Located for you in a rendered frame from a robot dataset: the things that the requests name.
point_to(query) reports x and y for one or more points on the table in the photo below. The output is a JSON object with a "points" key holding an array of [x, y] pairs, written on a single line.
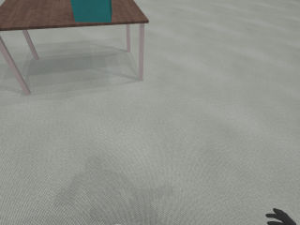
{"points": [[47, 14]]}

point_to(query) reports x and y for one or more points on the carton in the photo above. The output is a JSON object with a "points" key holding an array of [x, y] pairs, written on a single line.
{"points": [[92, 11]]}

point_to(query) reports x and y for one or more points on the right robot hand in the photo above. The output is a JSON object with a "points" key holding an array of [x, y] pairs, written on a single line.
{"points": [[280, 215]]}

